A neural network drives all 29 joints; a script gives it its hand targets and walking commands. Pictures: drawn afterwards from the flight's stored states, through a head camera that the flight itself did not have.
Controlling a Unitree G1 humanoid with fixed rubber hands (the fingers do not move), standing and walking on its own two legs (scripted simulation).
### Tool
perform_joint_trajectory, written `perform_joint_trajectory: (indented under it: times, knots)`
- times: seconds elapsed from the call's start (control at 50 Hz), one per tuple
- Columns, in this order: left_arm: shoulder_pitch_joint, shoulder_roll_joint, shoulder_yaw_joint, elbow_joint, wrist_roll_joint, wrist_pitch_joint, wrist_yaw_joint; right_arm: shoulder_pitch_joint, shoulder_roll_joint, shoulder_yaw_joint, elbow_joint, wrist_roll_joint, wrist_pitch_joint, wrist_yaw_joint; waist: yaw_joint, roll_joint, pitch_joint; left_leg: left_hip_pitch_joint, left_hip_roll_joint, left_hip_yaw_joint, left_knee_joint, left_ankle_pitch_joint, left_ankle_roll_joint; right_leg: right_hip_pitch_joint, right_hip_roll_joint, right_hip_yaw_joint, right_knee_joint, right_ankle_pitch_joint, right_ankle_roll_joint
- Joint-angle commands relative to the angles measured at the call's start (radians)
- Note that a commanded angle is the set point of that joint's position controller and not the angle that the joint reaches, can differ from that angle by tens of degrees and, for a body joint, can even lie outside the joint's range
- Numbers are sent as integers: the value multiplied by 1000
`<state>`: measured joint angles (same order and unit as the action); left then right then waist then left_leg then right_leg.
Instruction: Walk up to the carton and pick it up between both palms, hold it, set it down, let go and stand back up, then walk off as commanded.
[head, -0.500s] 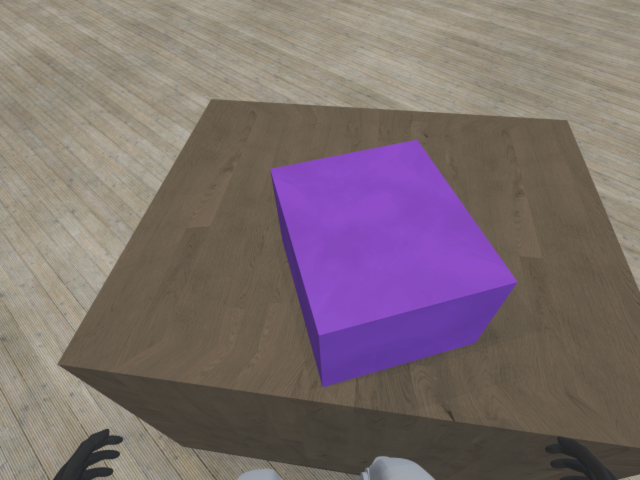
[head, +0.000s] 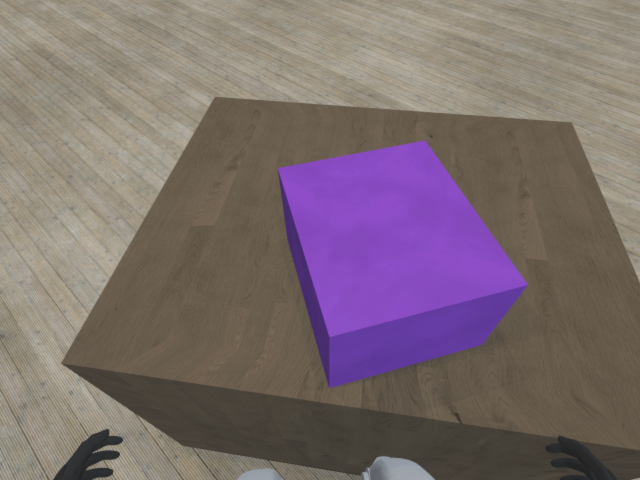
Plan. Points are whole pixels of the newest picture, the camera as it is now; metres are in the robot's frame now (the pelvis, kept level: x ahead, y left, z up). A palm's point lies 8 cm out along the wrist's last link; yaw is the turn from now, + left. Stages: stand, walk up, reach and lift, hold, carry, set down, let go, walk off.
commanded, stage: walk up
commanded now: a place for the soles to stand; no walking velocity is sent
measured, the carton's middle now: (380, 256) +0.43 -0.08 -0.02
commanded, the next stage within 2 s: none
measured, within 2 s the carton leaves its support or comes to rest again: neither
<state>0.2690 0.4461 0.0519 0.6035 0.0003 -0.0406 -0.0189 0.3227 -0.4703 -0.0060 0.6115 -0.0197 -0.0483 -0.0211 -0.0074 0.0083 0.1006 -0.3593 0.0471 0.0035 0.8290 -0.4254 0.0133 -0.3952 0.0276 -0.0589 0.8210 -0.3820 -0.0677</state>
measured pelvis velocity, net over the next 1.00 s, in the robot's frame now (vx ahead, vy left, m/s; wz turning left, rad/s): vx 0.00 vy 0.00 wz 0.00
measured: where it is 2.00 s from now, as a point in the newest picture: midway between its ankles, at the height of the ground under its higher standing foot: outside the picture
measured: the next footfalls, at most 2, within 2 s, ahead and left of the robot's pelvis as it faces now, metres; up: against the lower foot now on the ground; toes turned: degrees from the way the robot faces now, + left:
none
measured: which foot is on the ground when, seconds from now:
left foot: down 0.00-1.00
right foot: down 0.00-1.00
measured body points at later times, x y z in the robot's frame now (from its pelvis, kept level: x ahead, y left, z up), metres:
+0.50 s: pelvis +0.00 +0.00 +0.00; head +0.03 -0.01 +0.45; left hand +0.13 +0.32 -0.07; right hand +0.11 -0.32 -0.08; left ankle +0.01 +0.14 -0.70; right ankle +0.04 -0.08 -0.70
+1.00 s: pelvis +0.00 +0.00 +0.00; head +0.03 +0.00 +0.45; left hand +0.14 +0.32 -0.07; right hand +0.11 -0.32 -0.08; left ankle +0.01 +0.14 -0.70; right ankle +0.04 -0.08 -0.70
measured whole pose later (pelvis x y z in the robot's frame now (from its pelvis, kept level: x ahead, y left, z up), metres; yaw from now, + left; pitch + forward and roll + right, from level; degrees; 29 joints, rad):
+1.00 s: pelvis +0.00 +0.00 +0.00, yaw +0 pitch -2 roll +0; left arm 0.27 0.45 0.05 0.60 0.00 -0.04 -0.02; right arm 0.32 -0.47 -0.01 0.61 -0.02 -0.06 -0.01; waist -0.01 0.01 0.11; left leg -0.36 0.05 0.01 0.84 -0.44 0.01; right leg -0.40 0.03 -0.05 0.82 -0.39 -0.06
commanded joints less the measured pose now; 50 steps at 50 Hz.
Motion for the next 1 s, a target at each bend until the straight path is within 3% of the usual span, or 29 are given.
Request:
perform_joint_trajectory:
  times: [0.0, 0.04, 0.06, 0.1, 0.12, 0.18, 0.22, 0.26, 0.32, 0.36, 0.38, 0.4, 0.44, 0.5, 0.58, 0.6, 0.62, 0.64, 0.68, 0.7, 0.72, 0.74, 0.78, 0.82, 0.88, 0.9, 0.92, 0.96, 0.98]
  knots:
    - [3, 166, 64, -4, 11, 9, 6, -63, -274, -115, 15, 1, -32, -17, 35, 123, -76, -11, 314, -361, -305, 207, 254, -29, 2, 68, 98, -93, 27]
    - [67, 196, 75, 13, 17, -3, 4, -77, -243, -98, -6, -8, -18, -11, 53, 52, -75, -96, 178, -164, -125, 79, 143, 107, -89, 206, -215, -37, 32]
    - [38, 245, 82, 21, 32, -20, 3, -81, -198, -88, -1, 5, -9, -11, 44, -159, -41, -201, 29, -36, 31, -22, 57, 114, -194, 452, -352, 20, -30]
    - [38, 300, 87, 13, 29, -20, 4, -84, -202, -97, -10, 16, 7, -20, 38, -125, -68, -153, 11, -22, 112, -243, 25, 46, -327, 640, -444, -31, -127]
    - [-7, 300, 88, 5, 29, -19, 6, -71, -203, -95, 10, 13, 3, -16, 24, -100, -64, -82, 13, -8, 137, -191, 27, -11, -321, 593, -444, -81, -175]
    - [-54, 217, 70, -5, 20, -4, 8, 22, -186, -102, 52, -3, -15, -11, -10, -136, -50, 57, 7, 12, -116, -38, 47, -76, -210, 408, -352, -34, -76]
    - [-78, 195, 55, -27, 12, 5, 3, 17, -202, -112, 47, -3, -30, -17, -19, -38, -48, 141, 49, -57, -200, -11, 59, -164, -154, 319, -260, 17, -45]
    - [-89, 154, 54, -29, 8, 9, -1, 26, -271, -118, 34, 5, -37, -20, -29, 104, -61, 109, 212, -352, -347, -89, 168, -175, -25, 179, -11, 72, 23]
    - [-10, 188, 68, -2, 17, 7, -1, -67, -311, -119, 6, -6, -30, -15, 26, 99, -40, -42, 292, -342, -314, 42, 233, -39, -26, 83, 61, -114, 45]
    - [73, 211, 77, 22, 17, -7, 1, -92, -226, -93, 0, -8, -18, -11, 57, -17, -77, -103, 133, -122, -82, 74, 114, 110, -108, 245, -244, 59, 21]
    - [70, 247, 85, 18, 29, -23, 1, -90, -183, -93, -14, 5, -6, -14, 53, -203, -70, -222, 5, -1, 85, -55, 36, 162, -219, 509, -369, 115, -41]
    - [44, 280, 88, 21, 32, -22, 4, -66, -197, -93, -5, 8, 2, -17, 42, -174, -89, -221, -6, -1, 86, -209, 20, 172, -314, 629, -406, 73, -106]
    - [10, 255, 82, 6, 25, -14, 7, -30, -208, -106, 30, 6, -2, -18, 25, -130, -85, -150, 11, -2, 45, -202, 21, 102, -288, 560, -391, 40, -138]
    - [-87, 203, 66, -26, 16, 0, 6, 23, -178, -104, 40, 4, -27, -13, -19, -108, -93, 108, 9, -5, -139, 36, 52, -77, -181, 344, -291, 152, -73]
    - [-56, 162, 53, -23, 7, 9, 6, 3, -280, -115, 29, -1, -30, -18, -10, 82, -79, 57, 230, -348, -337, -67, 206, -99, -26, 144, 0, 26, 26]
    - [-30, 169, 56, -3, 9, 6, 5, -52, -268, -107, 15, 1, -34, -17, 21, 19, -53, 16, 275, -372, -309, 54, 235, -57, -7, 118, 22, 89, 36]
    - [4, 167, 61, 5, 11, 1, 6, -84, -266, -95, 5, 3, -34, -10, 51, 70, -74, -42, 254, -291, -264, 130, 209, 24, -26, 110, -22, 54, 17]
    - [35, 182, 59, 9, 20, -1, 6, -88, -256, -99, -4, 1, -30, -10, 53, 0, -133, -32, 189, -198, -174, 141, 158, 67, -62, 171, -120, 144, 6]
    - [56, 258, 85, 4, 20, -22, 7, -77, -195, -90, 4, 9, -6, -12, 55, -123, -74, -189, -2, 12, 71, -70, 28, 130, -276, 555, -359, 163, -66]
    - [20, 283, 84, 9, 24, -17, 8, -43, -187, -92, 24, 16, 0, -20, 26, -174, -86, -155, 2, 7, 58, -187, 28, 137, -302, 572, -365, 195, -115]
    - [-15, 263, 75, -8, 23, -12, 8, -40, -197, -92, 22, 17, -4, -18, 18, -100, -103, -67, -2, 10, 39, -155, 31, 70, -308, 533, -360, 175, -161]
    - [-14, 250, 81, -1, 21, -7, 12, -37, -196, -101, 31, 13, -9, -14, 24, -107, -88, -104, -1, -21, 0, -167, 37, 88, -287, 543, -368, 143, -104]
    - [-98, 210, 62, -29, 21, 4, 1, 8, -176, -97, 40, 3, -25, -18, -32, -124, -56, 56, -21, 32, -74, -6, 48, -91, -191, 360, -313, 151, -103]
    - [-76, 191, 60, -31, 17, 7, 3, 40, -224, -110, 52, 1, -31, -17, -17, -56, -99, 136, 68, -106, -172, -16, 78, -151, -140, 299, -209, 116, -19]
    - [-20, 181, 63, -12, 13, 12, 3, -43, -292, -119, 29, 7, -29, -16, 13, 139, -61, -16, 298, -401, -352, -116, 244, -76, -4, 103, 110, -15, 57]
    - [9, 191, 67, 5, 6, 9, 5, -69, -281, -110, 22, -1, -31, -14, 38, 79, -34, -72, 290, -374, -346, -89, 237, -39, -15, 90, 66, -99, 39]
    - [26, 182, 75, -2, 16, 3, 3, -97, -255, -100, 14, -10, -31, -12, 65, 65, -39, -81, 266, -277, -257, -12, 194, 22, -45, 136, -74, -72, 29]
    - [47, 243, 73, 21, 25, -14, -1, -70, -219, -102, 5, 3, -12, -14, 32, -171, -40, -194, 22, -10, 43, -59, 55, 93, -195, 473, -367, 9, -42]
    - [31, 263, 79, 14, 23, -14, -2, -93, -191, -95, -8, 10, 1, -19, 38, -141, -36, -172, -14, 0, 63, -189, 24, 37, -291, 623, -439, -12, -101]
